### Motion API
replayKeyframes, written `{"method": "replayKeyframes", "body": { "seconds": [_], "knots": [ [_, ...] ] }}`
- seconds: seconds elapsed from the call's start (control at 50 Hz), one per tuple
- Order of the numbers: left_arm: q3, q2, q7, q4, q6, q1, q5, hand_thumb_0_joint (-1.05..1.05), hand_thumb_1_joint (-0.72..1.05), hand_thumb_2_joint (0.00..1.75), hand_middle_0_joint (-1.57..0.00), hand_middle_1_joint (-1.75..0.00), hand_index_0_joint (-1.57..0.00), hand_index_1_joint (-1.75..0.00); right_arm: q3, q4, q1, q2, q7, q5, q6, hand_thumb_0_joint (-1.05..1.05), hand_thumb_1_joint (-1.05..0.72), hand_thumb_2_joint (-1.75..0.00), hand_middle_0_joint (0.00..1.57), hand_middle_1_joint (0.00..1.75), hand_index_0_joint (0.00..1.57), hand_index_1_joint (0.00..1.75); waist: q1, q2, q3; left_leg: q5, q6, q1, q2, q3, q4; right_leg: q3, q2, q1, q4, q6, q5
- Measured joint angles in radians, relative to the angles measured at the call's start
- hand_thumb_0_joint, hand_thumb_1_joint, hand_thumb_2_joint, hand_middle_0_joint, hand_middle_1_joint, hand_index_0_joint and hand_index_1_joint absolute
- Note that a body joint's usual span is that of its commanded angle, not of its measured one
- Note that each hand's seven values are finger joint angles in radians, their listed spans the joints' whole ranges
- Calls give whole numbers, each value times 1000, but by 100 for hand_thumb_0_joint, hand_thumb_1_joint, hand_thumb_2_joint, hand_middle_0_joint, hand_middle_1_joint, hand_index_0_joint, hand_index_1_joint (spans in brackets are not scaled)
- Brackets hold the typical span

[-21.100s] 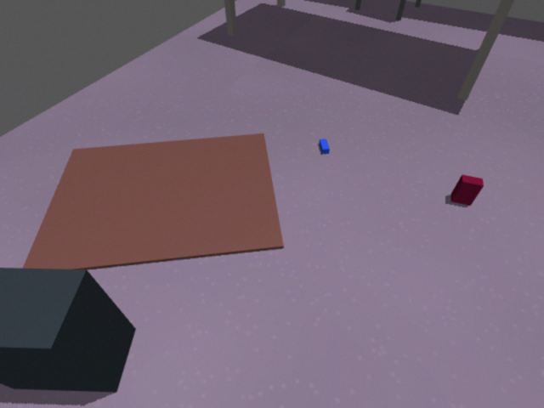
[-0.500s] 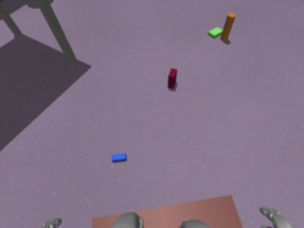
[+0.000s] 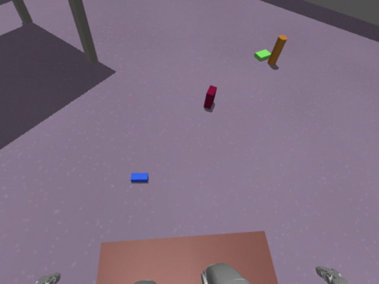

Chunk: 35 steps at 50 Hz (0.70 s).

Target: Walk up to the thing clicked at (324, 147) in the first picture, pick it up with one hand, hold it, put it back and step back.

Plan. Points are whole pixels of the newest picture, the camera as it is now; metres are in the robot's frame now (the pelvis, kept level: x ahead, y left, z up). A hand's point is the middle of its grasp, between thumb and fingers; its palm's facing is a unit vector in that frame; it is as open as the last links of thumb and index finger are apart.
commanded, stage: walk up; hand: left
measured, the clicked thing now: (139, 177) +0.69 +0.22 -0.77
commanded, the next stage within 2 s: stand in 1.36 s
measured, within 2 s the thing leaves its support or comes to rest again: neither
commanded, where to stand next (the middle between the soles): +0.31 -0.03 m, yaw +2 degrees
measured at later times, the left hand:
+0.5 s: hand out of the picture +0.01 +0.24 -0.14, palm faces +0.03 -0.92 -0.38, open 7.4 cm
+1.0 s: hand out of the picture +0.05 +0.22 -0.15, palm faces +0.06 -0.94 -0.33, open 7.4 cm
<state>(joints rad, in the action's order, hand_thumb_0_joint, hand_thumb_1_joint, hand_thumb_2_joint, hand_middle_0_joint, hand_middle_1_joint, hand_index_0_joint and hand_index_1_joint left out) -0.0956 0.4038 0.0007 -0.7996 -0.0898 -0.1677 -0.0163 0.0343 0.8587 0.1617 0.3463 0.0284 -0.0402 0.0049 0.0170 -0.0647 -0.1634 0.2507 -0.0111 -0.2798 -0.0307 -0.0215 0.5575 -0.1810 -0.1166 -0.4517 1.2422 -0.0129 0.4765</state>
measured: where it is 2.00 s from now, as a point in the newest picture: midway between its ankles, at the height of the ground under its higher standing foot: outside the picture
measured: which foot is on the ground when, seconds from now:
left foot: down 0.00-0.22, up 0.24-0.46, down 0.48-1.00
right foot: up 0.00-0.16, down 0.18-1.00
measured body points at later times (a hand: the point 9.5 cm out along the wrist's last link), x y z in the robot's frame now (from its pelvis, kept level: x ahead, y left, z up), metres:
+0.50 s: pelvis -0.06 -0.03 -0.01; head -0.04 -0.04 +0.44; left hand +0.01 +0.29 -0.12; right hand -0.03 -0.34 -0.14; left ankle -0.05 +0.10 -0.74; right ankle -0.08 -0.16 -0.74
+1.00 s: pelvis -0.03 -0.04 +0.00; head -0.03 -0.03 +0.45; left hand +0.05 +0.27 -0.12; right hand +0.06 -0.34 -0.13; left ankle -0.04 +0.09 -0.74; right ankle -0.04 -0.17 -0.74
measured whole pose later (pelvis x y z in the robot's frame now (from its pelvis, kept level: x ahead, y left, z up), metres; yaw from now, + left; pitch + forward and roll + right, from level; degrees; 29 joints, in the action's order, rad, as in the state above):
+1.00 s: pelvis -0.03 -0.04 +0.00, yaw +2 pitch -2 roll +0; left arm -0.04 0.34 0.01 -1.02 0.02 -0.13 -0.01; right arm 0.02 1.02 0.17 0.36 -0.01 -0.02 -0.02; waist 0.01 0.00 -0.05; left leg 0.30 0.01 -0.20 0.00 -0.04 0.54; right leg 0.03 0.03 -0.17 0.52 -0.02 0.30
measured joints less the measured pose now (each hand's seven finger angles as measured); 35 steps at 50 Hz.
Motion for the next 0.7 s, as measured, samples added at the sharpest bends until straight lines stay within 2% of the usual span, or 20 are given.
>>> {"method": "replayKeyframes", "body": {
  "seconds": [0.04, 0.1, 0.16, 0.18, 0.2, 0.22, 0.26, 0.28, 0.34, 0.4, 0.46, 0.48, 0.5, 0.54, 0.62, 0.66, 0.7],
  "knots": [
    [-2, 9, 2, -16, 9, -21, 0, 1, 91, 89, -20, -30, -20, -30, 4, -11, -6, 4, -2, 5, -9, 1, -90, -90, 20, 30, 21, 30, 2, -5, -1, -20, 4, -11, -7, 7, -9, -2, 26, 49, -82, -16, -21],
    [8, 17, 8, -52, 25, -56, 1, 1, 91, 90, -20, -30, -20, -30, 6, -25, -21, 15, -13, 3, -9, 1, -90, -90, 20, 30, 21, 30, 2, -6, 5, -28, 4, -31, -18, 32, 7, 36, 83, 144, -313, -33, -5],
    [15, 11, 15, -101, 47, -86, -1, 1, 91, 90, -20, -30, -20, -30, 9, -36, -29, 34, -28, -6, 3, 1, -90, -90, 20, 30, 21, 30, 1, 11, 25, -11, 9, -61, -33, 57, 64, 103, 120, 252, -570, -16, 8],
    [14, -1, 14, -122, 56, -87, -4, 1, 91, 90, -20, -30, -20, -30, 12, -34, -30, 46, -30, -5, 8, 1, -90, -90, 20, 30, 21, 30, -3, 37, 26, -2, 14, -73, -47, 51, 93, 119, 110, 278, -630, -7, -65],
    [14, -21, 13, -141, 62, -83, -10, 1, 91, 90, -20, -30, -20, -30, 18, -27, -27, 60, -29, -1, 15, 1, -90, -90, 20, 30, 21, 30, -15, 81, 22, 10, 9, -81, -63, 22, 121, 142, 88, 293, -643, -1, -97],
    [16, -36, 15, -149, 67, -90, -16, 1, 91, 89, -20, -30, -20, -30, 23, -16, -15, 67, -26, 4, 22, 1, -90, -90, 20, 30, 21, 30, -23, 107, 32, 71, 8, -91, -56, -13, 150, 157, 78, 297, -642, 4, -103],
    [24, -47, 19, -149, 70, -113, -26, 1, 91, 89, -20, -30, -20, -30, 24, 15, 19, 63, -21, 13, 34, 1, -90, -90, 20, 30, 20, 30, 0, 103, 77, 196, 17, -111, 3, -54, 224, 143, 96, 276, -625, 20, -95],
    [26, -52, 20, -149, 70, -121, -28, 1, 91, 89, -20, -30, -20, -30, 23, 30, 31, 62, -23, 19, 36, 1, -90, -90, 20, 30, 20, 30, 12, 97, 90, 214, 19, -113, 29, -62, 265, 129, 107, 272, -627, 25, -97],
    [26, -72, 16, -150, 79, -114, -24, 1, 91, 89, -21, -30, -21, -30, 22, 59, 71, 70, -27, 28, 26, 1, -90, -90, 20, 30, 20, 30, 7, 116, 104, 189, 20, -107, 65, -95, 325, 141, 124, 281, -673, 14, -130],
    [25, -73, 17, -133, 97, -94, -21, 1, 91, 89, -21, -30, -21, -30, 14, 85, 104, 64, -30, 25, 20, 1, -90, -90, 20, 30, 20, 30, 3, 130, 106, 188, 29, -72, 55, -91, 280, 165, 124, 279, -697, 9, -145],
    [22, -57, 18, -111, 104, -64, -18, 1, 90, 89, -21, -30, -21, -30, 4, 111, 124, 45, -36, 19, 8, 1, -90, -90, 20, 30, 20, 30, -4, 117, 96, 194, 31, -7, 35, -47, 133, 194, 132, 271, -687, 7, -138],
    [22, -49, 18, -106, 102, -53, -14, 1, 90, 89, -21, -30, -21, -30, 4, 117, 127, 36, -37, 17, 1, 1, -90, -90, 20, 30, 20, 30, -7, 106, 92, 147, 26, 23, 36, -34, 57, 201, 141, 265, -670, 3, -128],
    [22, -39, 17, -104, 99, -41, -10, 1, 90, 89, -21, -30, -21, -30, 5, 124, 124, 23, -36, 15, -7, 1, -90, -90, 20, 30, 20, 30, -6, 80, 80, 48, 21, 44, 50, -25, 8, 196, 158, 260, -646, -2, -115],
    [21, -25, 10, -108, 89, -27, 2, 1, 91, 89, -21, -30, -20, -30, 5, 129, 113, -4, -34, 8, -21, 1, -90, -90, 20, 30, 20, 30, 2, 29, 66, 13, 11, 73, 75, 3, -25, 166, 183, 241, -591, 7, -110],
    [30, -26, 12, -134, 76, -8, 11, 1, 91, 89, -20, -30, -20, -30, 0, 114, 108, -15, -40, 3, -35, 1, -90, -90, 20, 30, 21, 30, -25, 38, 91, 27, -3, 72, 46, -19, -28, 162, 137, 193, -479, 34, 46],
    [33, -25, 15, -133, 82, -3, 13, 1, 91, 89, -20, -30, -20, -30, -2, 107, 98, -13, -40, 2, -38, 1, -90, -90, 20, 30, 21, 30, -26, 37, 98, 23, 6, 75, 36, -18, -41, 168, 138, 185, -505, 37, 39],
    [35, -25, 15, -136, 95, 5, 13, 1, 91, 90, -20, -30, -20, -30, -3, 102, 82, -7, -39, 5, -37, 1, -90, -90, 20, 30, 21, 30, -29, 39, 94, 27, 17, 72, 29, -21, -34, 179, 140, 205, -607, 32, -38]
  ]
}}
